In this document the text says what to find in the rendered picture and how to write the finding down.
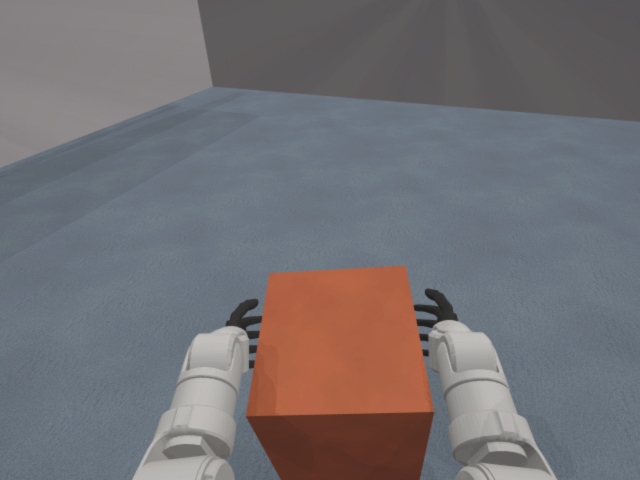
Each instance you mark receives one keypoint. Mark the robot left forearm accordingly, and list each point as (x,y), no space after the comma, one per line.
(200,420)

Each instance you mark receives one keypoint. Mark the robot right forearm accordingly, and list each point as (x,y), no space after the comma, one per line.
(485,426)

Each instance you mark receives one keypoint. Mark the carton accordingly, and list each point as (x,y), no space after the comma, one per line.
(339,388)

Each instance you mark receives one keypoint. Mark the left robot hand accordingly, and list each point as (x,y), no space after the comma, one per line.
(235,320)

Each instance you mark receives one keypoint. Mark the right robot hand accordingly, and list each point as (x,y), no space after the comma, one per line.
(444,311)

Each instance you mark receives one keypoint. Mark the left robot upper arm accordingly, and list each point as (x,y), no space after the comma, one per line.
(207,467)

